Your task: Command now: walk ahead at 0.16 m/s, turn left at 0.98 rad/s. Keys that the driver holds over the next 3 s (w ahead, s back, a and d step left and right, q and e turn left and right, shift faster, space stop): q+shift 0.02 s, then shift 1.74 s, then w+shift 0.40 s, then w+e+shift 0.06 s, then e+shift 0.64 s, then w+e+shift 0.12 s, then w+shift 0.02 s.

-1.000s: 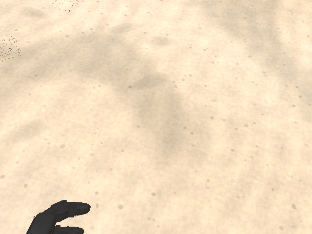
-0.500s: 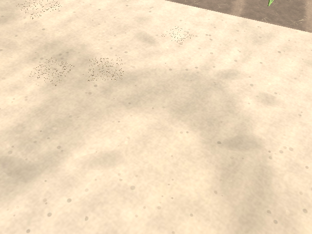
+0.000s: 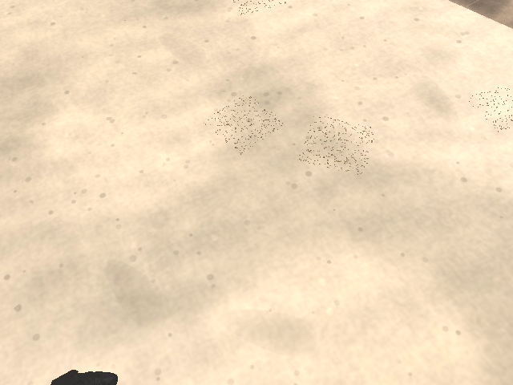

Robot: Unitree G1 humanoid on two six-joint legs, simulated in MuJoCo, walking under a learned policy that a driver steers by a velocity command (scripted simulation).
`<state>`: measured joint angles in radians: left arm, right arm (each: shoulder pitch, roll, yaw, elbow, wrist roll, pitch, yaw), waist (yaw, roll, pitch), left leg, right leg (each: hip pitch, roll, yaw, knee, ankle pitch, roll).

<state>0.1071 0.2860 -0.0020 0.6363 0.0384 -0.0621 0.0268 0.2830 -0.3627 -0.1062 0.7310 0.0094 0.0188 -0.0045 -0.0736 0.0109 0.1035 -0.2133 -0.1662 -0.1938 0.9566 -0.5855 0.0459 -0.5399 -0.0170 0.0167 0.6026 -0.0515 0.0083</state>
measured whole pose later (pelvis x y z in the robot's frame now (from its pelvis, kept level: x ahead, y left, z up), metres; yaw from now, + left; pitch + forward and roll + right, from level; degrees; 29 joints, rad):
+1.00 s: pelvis +0.07 -0.02 +0.03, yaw +12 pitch -2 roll +0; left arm 0.22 0.22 0.01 0.92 0.01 0.01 0.02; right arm 0.24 -0.24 -0.02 0.93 -0.01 0.01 -0.02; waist 0.00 0.00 0.03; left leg -0.19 -0.04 -0.04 0.40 -0.18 0.02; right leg -0.14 0.02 -0.01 0.41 -0.24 -0.02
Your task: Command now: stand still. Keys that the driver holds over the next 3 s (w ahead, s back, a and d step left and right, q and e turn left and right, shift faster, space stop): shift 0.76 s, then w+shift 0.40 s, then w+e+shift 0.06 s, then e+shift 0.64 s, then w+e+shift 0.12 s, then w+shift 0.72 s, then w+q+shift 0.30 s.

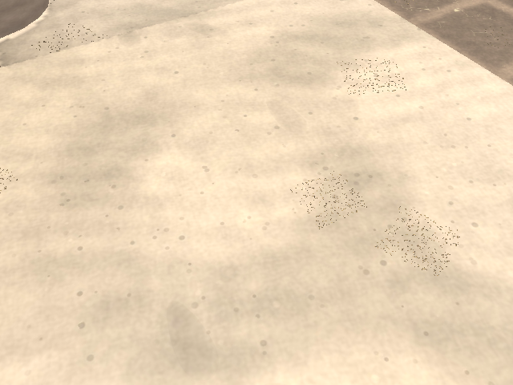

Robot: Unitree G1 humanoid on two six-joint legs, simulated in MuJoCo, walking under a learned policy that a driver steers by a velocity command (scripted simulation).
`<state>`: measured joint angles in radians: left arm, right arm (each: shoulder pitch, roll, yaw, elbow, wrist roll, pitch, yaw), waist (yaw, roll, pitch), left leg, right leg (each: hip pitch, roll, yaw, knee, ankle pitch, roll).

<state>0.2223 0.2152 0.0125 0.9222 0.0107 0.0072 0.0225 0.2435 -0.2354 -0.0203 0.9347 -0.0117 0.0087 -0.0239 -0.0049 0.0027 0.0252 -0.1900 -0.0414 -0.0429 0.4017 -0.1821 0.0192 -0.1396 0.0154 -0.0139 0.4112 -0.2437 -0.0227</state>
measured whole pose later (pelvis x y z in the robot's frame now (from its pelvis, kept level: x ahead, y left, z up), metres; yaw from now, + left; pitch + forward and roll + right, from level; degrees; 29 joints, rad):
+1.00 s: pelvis +0.04 +0.01 +0.00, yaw -1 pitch +1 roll +0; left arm 0.41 0.19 0.06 1.12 0.01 -0.03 0.02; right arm 0.23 -0.19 -0.03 1.04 -0.02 -0.03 0.02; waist 0.02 -0.03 -0.04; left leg -0.36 0.01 0.06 0.71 -0.35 0.04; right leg -0.09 0.00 0.01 0.33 -0.26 -0.04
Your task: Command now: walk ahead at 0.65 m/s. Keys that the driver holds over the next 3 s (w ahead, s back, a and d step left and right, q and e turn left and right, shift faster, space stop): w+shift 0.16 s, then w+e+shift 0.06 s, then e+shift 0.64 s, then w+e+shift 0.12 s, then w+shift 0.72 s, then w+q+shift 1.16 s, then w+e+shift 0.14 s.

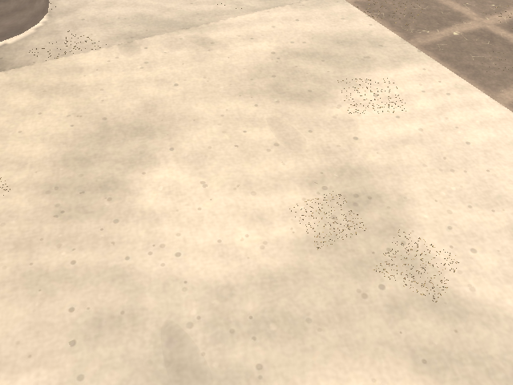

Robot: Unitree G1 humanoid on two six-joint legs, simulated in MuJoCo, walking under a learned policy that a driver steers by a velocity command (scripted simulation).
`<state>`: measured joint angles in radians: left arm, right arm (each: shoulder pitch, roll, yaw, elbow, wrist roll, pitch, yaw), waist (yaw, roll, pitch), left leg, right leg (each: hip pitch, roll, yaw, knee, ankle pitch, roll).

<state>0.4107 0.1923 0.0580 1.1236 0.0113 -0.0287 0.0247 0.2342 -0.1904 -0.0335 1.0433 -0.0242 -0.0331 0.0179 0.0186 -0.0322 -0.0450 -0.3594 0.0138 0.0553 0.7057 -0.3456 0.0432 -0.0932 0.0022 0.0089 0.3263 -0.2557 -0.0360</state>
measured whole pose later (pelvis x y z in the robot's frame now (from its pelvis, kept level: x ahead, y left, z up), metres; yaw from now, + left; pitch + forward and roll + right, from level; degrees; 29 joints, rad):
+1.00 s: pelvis +0.40 +0.01 +0.00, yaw -39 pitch +3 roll +2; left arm 0.33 0.32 0.11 0.78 0.01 0.02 -0.01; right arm 0.08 -0.30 -0.04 0.74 -0.04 0.01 -0.02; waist 0.08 0.02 0.00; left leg -0.52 -0.01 -0.15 0.81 -0.26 -0.06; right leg -0.24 0.24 0.35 0.38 -0.12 -0.14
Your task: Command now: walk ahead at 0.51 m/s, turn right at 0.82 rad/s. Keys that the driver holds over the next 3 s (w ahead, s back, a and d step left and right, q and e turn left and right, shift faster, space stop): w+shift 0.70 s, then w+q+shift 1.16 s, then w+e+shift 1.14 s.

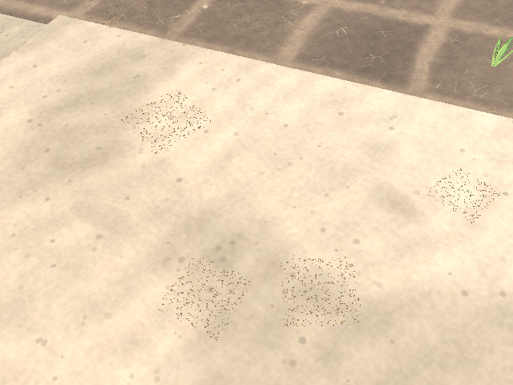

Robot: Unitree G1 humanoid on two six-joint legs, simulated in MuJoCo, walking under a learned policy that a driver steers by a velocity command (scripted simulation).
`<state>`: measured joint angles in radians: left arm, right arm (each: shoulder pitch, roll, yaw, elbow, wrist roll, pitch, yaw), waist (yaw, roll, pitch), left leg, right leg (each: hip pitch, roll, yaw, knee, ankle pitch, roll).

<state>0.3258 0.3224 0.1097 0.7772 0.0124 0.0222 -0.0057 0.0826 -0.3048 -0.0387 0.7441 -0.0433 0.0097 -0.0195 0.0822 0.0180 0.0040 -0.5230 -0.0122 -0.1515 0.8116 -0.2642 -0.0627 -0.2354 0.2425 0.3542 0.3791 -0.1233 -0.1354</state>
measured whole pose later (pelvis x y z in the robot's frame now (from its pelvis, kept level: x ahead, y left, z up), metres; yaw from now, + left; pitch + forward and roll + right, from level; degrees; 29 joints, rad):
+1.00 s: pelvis +0.66 -0.04 -0.03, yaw +0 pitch +2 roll -1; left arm 0.48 0.27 0.02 0.93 0.01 -0.13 0.00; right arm 0.04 -0.28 -0.01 0.73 -0.02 -0.05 0.08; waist 0.05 0.01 0.04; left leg -0.78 0.02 0.12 0.69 0.13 0.14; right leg 0.30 0.08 -0.20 0.07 -0.39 -0.03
